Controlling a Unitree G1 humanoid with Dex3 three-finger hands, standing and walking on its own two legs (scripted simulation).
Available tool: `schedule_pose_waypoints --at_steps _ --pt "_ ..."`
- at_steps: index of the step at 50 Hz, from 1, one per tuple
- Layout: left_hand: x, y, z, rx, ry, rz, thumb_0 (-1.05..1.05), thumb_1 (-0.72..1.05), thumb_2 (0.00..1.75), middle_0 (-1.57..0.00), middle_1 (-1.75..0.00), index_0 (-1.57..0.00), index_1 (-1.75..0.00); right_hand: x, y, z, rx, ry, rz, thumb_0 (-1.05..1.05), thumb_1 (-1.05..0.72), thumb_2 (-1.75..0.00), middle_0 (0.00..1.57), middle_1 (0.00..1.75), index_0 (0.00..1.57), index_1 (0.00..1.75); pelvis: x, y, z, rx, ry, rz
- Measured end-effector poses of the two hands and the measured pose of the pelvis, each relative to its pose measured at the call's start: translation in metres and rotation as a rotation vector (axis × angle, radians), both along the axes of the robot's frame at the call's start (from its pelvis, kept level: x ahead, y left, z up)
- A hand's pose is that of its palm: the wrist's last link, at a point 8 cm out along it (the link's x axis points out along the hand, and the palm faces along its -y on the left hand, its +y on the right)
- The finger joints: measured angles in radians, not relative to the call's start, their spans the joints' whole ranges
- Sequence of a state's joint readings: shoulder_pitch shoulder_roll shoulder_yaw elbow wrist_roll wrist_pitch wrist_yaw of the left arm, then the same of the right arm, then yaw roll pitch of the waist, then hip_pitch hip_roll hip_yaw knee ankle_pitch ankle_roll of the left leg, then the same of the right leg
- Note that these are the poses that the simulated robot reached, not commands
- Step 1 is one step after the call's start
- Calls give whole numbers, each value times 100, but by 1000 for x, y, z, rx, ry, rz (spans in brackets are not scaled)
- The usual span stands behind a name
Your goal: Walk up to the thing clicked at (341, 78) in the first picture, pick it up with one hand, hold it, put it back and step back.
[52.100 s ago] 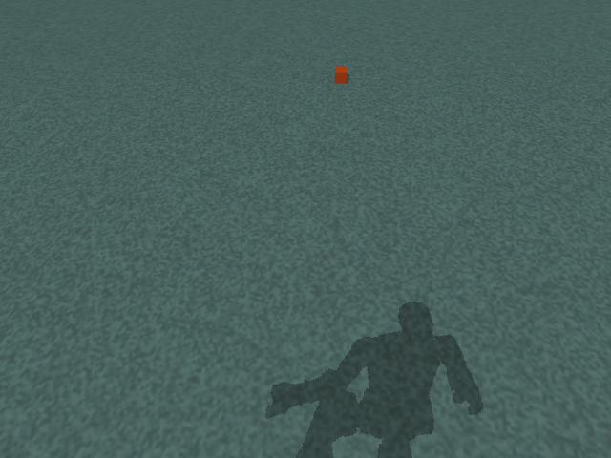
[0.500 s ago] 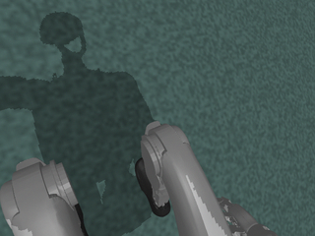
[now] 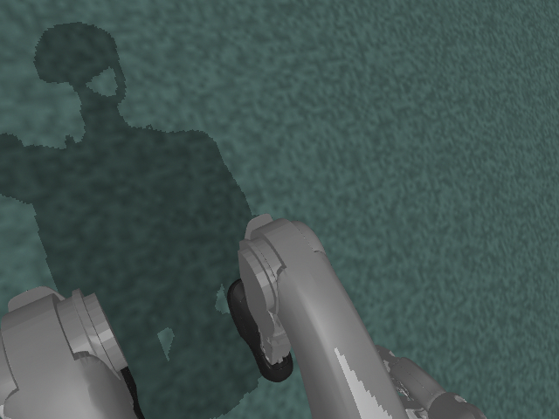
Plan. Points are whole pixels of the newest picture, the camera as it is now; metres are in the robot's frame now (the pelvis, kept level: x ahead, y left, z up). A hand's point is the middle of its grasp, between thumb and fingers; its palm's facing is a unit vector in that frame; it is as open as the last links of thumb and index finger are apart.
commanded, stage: open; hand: left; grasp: from above
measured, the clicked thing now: out of the picture +0.45 +0.34 -0.27
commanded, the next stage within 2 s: withdraw in 0.88 s
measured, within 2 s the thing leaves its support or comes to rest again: neither
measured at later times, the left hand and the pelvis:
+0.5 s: hand out of the picture +0.45 +0.34 -0.23, palm faces -0.40 -0.16 -0.90, open 13.7 cm; pelvis +0.00 +0.00 +0.00, yaw -1 degrees
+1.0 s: hand out of the picture +0.45 +0.34 -0.23, palm faces -0.41 -0.17 -0.90, open 14.3 cm; pelvis +0.00 +0.00 +0.00, yaw -1 degrees
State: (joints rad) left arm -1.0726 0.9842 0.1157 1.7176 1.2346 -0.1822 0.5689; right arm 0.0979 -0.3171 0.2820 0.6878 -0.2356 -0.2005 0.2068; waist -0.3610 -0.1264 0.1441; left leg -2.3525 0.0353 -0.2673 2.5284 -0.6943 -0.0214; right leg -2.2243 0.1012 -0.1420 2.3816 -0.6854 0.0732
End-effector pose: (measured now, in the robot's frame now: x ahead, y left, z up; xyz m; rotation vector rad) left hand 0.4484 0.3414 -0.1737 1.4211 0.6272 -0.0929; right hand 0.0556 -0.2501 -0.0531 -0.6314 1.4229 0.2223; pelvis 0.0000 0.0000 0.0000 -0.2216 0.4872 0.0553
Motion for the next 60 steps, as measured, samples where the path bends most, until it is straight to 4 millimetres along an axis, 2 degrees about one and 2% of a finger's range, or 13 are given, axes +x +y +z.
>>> schedule_pose_waypoints --at_steps 10,24,31,54,60 --pt "-3 -1 -2 4 6 -16 -1 -19 75 -54 -72 -52 -73 -4 0 6 0 0 12 0 -90 -89 20 30 20 30 -2 0 1 -4 -11 -3" --pt "5 0 -2 13 -22 1 0 -46 97 -24 -85 -21 -88 -8 0 8 -2 12 13 0 -90 -89 20 30 20 30 -2 0 1 -9 -7 -7" --pt "8 0 2 15 -14 3 0 -55 106 -14 -91 -11 -95 -4 1 7 7 1 11 0 -90 -89 20 30 20 30 -1 1 2 -10 -6 -7" --pt "6 0 2 7 -18 -15 0 -55 105 -8 -98 -7 -99 -2 0 8 -9 1 25 0 -90 -89 20 30 20 30 -3 0 3 -10 -10 -7" --pt "12 -1 14 18 -58 -56 0 -55 100 -8 -101 -9 -101 -1 -1 7 -2 6 -3 0 -91 -89 20 30 20 30 0 0 4 -8 10 -2"
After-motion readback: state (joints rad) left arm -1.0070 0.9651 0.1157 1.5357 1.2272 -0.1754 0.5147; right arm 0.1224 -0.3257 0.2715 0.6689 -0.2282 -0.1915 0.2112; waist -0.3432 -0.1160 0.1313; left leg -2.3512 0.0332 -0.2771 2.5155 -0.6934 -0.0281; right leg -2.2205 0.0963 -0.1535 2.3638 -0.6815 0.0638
